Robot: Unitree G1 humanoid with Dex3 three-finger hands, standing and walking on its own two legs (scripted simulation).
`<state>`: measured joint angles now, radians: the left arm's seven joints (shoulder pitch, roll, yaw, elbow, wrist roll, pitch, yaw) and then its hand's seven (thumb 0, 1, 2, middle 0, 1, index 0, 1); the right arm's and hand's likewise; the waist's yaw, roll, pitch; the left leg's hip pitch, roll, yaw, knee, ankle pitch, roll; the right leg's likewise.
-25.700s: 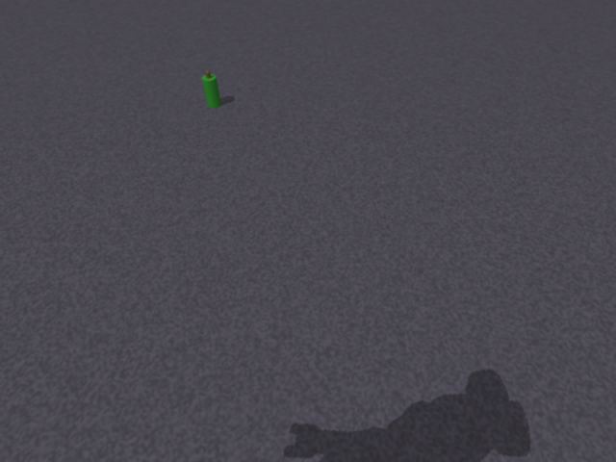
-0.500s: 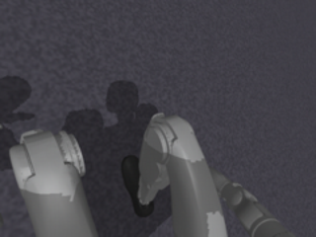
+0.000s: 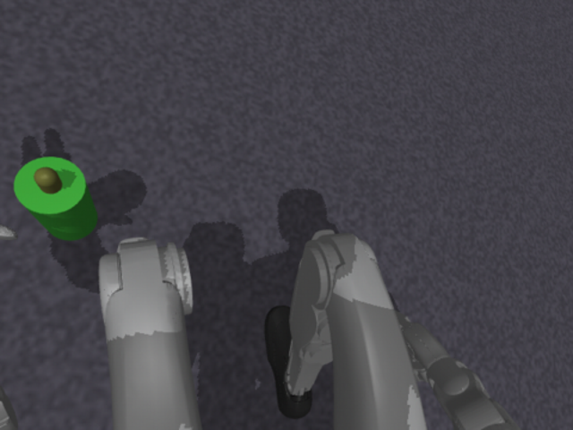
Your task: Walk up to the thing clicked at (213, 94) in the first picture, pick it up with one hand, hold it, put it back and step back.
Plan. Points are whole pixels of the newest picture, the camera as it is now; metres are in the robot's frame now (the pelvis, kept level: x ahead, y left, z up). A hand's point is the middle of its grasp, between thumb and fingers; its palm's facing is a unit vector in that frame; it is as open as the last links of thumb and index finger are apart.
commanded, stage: home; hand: left
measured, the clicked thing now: (60, 199) +0.40 +0.29 -0.20
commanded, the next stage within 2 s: none
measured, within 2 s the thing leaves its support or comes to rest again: neither
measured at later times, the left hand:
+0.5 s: hand out of the picture +0.28 +0.37 +0.07, palm faces +0.33 -0.80 -0.50, open 17.4 cm
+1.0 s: hand out of the picture +0.24 +0.26 +0.27, palm faces +0.33 -0.87 -0.37, open 17.5 cm
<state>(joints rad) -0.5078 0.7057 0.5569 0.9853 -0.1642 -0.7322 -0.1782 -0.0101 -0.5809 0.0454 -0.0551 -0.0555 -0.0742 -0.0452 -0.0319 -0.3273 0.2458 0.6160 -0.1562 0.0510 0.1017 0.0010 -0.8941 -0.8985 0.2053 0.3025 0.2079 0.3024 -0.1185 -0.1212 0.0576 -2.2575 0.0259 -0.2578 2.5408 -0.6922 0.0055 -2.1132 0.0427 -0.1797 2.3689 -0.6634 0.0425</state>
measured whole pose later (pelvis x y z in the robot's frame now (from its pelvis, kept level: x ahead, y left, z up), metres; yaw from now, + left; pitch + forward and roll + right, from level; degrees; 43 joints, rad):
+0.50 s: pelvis +0.01 -0.01 +0.15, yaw +8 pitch +33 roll -5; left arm -0.17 0.52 0.39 0.48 0.03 -0.07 0.03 -0.01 -0.54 0.06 -0.05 -0.05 -0.07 -0.05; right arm 0.08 -0.26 0.00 0.57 0.05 0.15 0.00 0.01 -0.90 -0.91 0.20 0.30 0.21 0.30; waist -0.02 0.01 -0.13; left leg -1.94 0.05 -0.08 2.01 -0.65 -0.01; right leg -1.88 0.01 -0.06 1.96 -0.65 0.01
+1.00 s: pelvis +0.08 +0.00 +0.36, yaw +12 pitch +17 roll -3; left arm 0.26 0.28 0.08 0.20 -0.01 0.20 0.18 0.00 -0.55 0.05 -0.05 -0.05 -0.06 -0.05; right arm 0.22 -0.21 0.02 0.51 0.05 0.00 -0.15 0.01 -0.90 -0.91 0.20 0.30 0.20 0.30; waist -0.04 0.02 -0.16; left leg -1.00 0.04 -0.05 1.24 -0.55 -0.01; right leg -0.94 0.00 -0.06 1.18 -0.55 0.01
